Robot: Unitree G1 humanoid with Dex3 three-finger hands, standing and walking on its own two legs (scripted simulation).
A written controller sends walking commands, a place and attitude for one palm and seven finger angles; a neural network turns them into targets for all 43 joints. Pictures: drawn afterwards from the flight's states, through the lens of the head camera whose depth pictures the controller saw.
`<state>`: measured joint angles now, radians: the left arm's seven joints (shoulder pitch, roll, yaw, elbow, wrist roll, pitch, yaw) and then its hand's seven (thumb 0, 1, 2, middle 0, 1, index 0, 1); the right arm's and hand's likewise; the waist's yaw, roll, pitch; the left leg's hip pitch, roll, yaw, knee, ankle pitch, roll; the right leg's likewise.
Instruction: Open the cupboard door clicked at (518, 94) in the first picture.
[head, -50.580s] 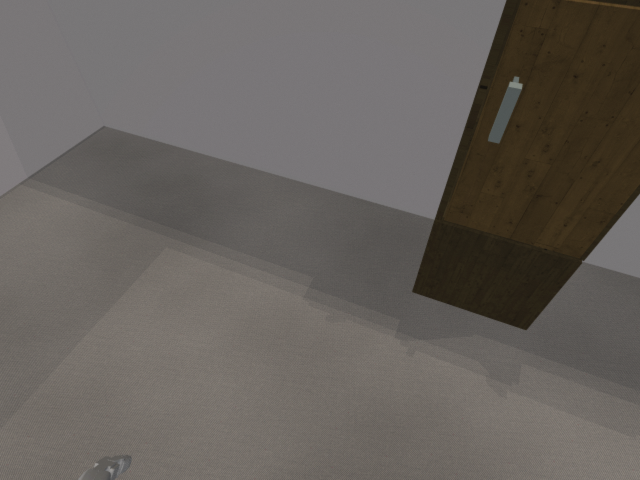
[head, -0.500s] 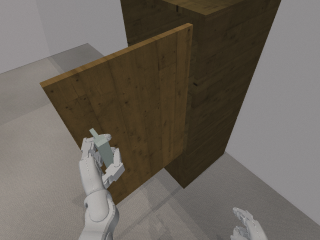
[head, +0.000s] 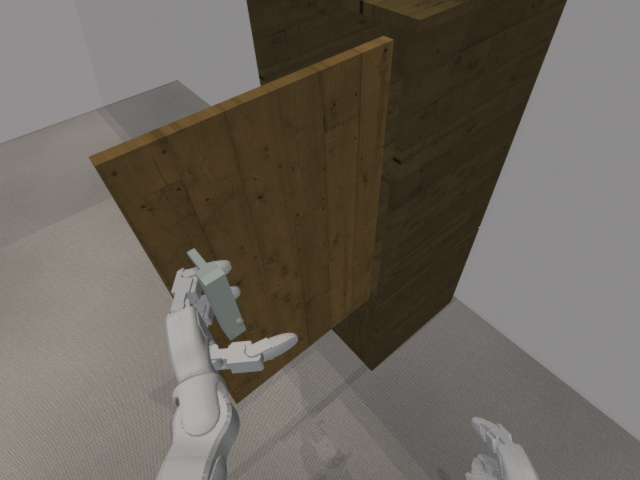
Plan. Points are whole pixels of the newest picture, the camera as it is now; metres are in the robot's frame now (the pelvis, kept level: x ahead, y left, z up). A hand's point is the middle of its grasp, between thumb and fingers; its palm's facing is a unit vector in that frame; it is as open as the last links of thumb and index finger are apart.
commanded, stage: open thumb and fingers to let go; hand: left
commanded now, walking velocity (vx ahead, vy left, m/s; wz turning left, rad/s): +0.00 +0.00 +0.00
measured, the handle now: (214, 293) +0.33 +0.15 +0.07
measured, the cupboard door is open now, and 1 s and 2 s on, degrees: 91 93 93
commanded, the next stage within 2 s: slide the hand sideways off the handle in 0.30 s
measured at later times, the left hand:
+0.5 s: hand (235, 338) +0.27 +0.12 +0.07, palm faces +0.19 -0.98 -0.06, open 15.5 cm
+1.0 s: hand (213, 375) +0.22 +0.13 +0.07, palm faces -0.05 -1.00 -0.02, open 16.2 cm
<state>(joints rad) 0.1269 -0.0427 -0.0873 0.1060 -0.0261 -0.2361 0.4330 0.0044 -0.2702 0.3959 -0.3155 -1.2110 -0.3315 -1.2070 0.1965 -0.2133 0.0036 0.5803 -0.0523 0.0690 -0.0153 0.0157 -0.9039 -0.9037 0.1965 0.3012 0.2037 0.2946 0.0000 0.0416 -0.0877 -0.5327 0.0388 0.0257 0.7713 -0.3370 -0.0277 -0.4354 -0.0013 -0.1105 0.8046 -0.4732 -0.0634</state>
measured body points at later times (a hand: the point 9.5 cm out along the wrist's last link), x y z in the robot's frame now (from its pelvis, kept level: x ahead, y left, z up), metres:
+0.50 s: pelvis -0.02 +0.03 -0.01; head +0.00 +0.03 +0.44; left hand +0.25 +0.17 +0.07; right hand +0.16 -0.18 -0.10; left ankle +0.03 +0.14 -0.71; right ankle -0.03 -0.07 -0.71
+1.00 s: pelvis -0.02 +0.04 -0.01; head -0.01 +0.03 +0.44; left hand +0.22 +0.19 +0.07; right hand +0.15 -0.18 -0.09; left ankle +0.03 +0.14 -0.71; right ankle -0.03 -0.07 -0.71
